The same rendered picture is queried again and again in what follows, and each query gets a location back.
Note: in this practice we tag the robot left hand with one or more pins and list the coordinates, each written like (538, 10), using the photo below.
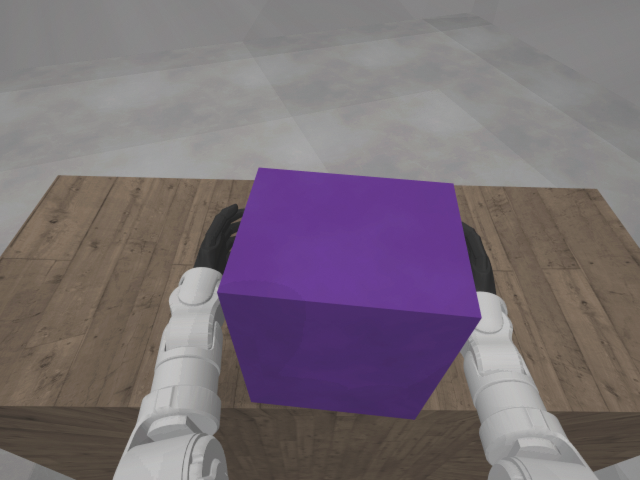
(214, 250)

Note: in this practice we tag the robot right forearm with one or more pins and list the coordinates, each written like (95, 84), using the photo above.
(514, 420)

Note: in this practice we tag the robot left upper arm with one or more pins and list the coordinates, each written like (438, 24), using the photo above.
(196, 456)

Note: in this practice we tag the robot right upper arm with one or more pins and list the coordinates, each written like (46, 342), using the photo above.
(522, 468)

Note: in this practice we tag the carton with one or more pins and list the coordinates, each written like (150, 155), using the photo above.
(348, 293)

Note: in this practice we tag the pedestal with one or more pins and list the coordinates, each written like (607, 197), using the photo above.
(84, 300)

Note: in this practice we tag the robot right hand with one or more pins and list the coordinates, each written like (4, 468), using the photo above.
(480, 263)

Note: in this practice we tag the robot left forearm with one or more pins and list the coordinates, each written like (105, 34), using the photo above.
(183, 398)

